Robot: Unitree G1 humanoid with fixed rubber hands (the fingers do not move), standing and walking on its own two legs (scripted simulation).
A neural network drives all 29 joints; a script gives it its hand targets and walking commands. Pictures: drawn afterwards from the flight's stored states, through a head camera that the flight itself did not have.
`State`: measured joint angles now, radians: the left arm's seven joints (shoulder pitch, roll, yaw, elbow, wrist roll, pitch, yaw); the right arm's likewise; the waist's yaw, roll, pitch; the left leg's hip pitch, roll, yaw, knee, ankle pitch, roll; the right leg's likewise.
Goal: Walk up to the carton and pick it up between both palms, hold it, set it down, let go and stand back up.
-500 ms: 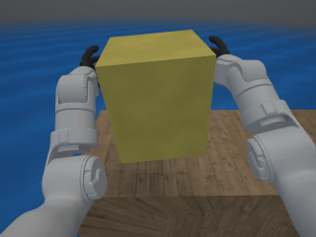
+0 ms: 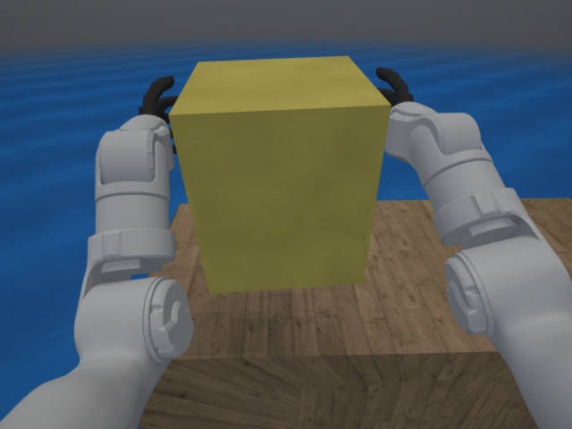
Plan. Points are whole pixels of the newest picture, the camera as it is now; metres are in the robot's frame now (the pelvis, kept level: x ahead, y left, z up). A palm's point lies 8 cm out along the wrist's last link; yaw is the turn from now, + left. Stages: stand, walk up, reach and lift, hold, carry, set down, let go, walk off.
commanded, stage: hold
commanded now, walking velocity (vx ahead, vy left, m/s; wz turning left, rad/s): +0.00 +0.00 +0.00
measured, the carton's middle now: (280, 172) +0.38 +0.00 +0.26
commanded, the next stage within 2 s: none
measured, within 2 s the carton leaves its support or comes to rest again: neither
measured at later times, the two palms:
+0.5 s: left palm (152, 131) +0.38 +0.16 +0.33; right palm (392, 119) +0.37 -0.15 +0.33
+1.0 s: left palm (154, 137) +0.38 +0.16 +0.32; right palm (390, 116) +0.38 -0.15 +0.34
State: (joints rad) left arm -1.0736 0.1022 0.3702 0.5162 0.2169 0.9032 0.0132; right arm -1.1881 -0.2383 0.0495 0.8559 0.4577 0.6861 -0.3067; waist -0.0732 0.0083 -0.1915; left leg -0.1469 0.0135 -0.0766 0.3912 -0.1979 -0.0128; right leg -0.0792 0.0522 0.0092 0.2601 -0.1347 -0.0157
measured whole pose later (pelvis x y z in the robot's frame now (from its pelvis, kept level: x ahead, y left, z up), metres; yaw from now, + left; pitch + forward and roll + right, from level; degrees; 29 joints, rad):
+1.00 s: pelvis +0.01 +0.00 +0.00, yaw +0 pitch -1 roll -2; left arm -1.06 0.11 0.36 0.50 0.20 0.90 0.02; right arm -1.22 -0.25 0.07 0.88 0.47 0.69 -0.31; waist -0.08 -0.01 -0.20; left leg -0.16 0.01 -0.08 0.39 -0.20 -0.01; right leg -0.09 0.05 0.02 0.26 -0.14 -0.01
